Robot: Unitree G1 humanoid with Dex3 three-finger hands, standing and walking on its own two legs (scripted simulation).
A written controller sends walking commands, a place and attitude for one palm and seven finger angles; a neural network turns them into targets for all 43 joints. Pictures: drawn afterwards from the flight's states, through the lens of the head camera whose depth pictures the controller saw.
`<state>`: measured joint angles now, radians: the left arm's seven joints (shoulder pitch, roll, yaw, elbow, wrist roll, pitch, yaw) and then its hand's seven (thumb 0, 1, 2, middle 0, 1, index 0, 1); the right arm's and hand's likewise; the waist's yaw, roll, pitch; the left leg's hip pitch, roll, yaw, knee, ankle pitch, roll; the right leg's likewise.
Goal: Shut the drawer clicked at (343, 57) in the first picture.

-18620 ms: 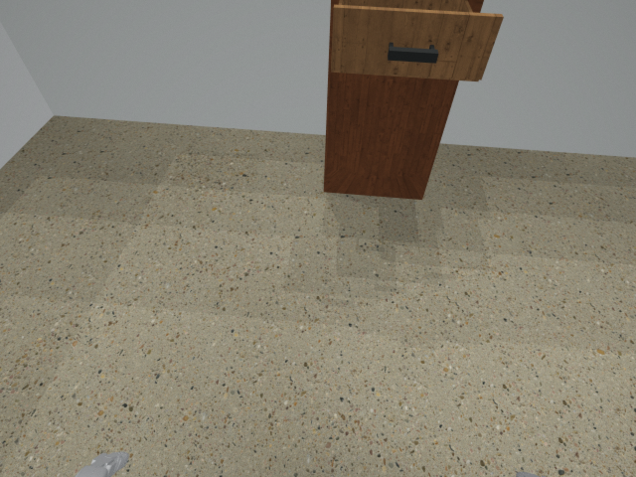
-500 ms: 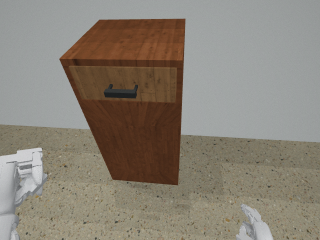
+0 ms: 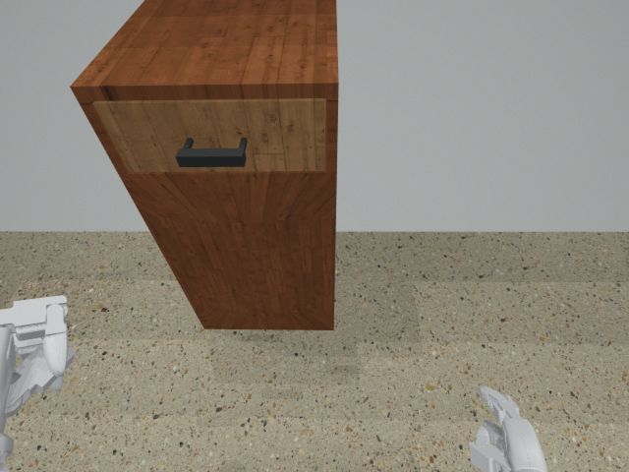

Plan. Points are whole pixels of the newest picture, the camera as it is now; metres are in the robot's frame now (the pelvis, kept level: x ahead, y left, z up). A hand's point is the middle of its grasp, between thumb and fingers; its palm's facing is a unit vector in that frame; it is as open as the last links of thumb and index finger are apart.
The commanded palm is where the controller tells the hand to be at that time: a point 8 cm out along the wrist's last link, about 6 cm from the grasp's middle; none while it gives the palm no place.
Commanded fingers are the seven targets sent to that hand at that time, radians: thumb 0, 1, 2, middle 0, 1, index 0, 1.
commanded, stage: step back with the hand held close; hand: left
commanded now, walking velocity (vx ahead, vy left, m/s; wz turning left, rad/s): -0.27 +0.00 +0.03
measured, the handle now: (214, 150) +0.64 +0.24 +0.04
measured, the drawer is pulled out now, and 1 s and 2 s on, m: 0.00 0.00 0.00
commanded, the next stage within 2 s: stop stepping back and stand still in 1.06 s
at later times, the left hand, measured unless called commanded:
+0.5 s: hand (14, 447) +0.12 +0.24 +0.16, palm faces +0.40 -0.78 -0.47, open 3.2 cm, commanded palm +0.05 +0.28 +0.17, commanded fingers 0.00 0.90 0.90 -1.40 -1.60 -1.40 -1.60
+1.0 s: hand out of the picture +0.03 +0.25 +0.16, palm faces +0.46 -0.75 -0.48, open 3.2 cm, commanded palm -0.05 +0.28 +0.17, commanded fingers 0.00 0.90 0.90 -1.40 -1.60 -1.40 -1.60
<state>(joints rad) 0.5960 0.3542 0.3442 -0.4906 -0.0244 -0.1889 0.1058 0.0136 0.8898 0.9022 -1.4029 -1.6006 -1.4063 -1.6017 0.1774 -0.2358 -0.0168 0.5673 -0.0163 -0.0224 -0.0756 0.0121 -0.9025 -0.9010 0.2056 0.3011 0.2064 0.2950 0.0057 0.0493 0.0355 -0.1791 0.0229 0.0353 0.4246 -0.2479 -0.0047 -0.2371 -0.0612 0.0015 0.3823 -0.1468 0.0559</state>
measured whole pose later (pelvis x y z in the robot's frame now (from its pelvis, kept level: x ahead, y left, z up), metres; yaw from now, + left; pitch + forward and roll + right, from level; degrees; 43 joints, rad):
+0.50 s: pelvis -0.07 +0.00 -0.01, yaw +1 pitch +0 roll -1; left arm 0.59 0.36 0.36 -0.54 0.00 -0.28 0.16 0.01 0.89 0.90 -1.41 -1.60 -1.41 -1.60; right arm 0.22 -0.23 -0.02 0.57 -0.01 -0.07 -0.09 0.01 -0.90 -0.90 0.21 0.30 0.21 0.30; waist 0.00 0.03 0.03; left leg -0.38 0.03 0.01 0.58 -0.22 0.01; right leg -0.39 -0.04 -0.01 0.46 -0.11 0.05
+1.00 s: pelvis -0.15 -0.01 -0.01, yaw +5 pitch +1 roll -4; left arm 0.57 0.39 0.41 -0.55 0.01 -0.31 0.15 0.01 0.88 0.90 -1.41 -1.60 -1.41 -1.60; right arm 0.19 -0.18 -0.04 0.60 -0.02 -0.12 -0.08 0.01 -0.90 -0.90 0.20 0.30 0.21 0.29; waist -0.01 0.03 0.02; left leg -0.47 0.04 -0.05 0.57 -0.13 0.03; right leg -0.46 0.09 0.06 0.89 -0.35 0.04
